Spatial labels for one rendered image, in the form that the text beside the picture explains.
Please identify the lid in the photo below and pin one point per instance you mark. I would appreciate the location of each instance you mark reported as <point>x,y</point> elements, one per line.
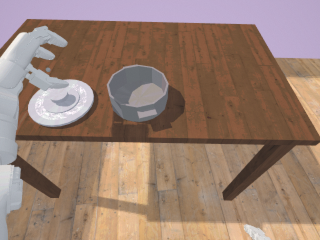
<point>47,113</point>

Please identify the left robot hand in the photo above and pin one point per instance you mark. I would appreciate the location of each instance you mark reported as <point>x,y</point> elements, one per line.
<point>26,46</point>

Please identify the right robot hand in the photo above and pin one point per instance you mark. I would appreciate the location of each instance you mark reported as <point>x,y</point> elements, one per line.
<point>255,233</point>

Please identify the table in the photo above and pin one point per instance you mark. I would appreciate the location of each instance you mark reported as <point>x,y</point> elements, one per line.
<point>224,87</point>

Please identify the robot left forearm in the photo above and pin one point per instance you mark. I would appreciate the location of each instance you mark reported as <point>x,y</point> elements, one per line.
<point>11,84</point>

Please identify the left robot upper arm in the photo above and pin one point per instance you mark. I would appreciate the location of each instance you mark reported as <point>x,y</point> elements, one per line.
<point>11,191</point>

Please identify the knob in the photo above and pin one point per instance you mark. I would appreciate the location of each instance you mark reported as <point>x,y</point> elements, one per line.
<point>59,95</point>

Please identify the pot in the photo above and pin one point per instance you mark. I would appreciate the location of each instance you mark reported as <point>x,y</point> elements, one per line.
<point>138,93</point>

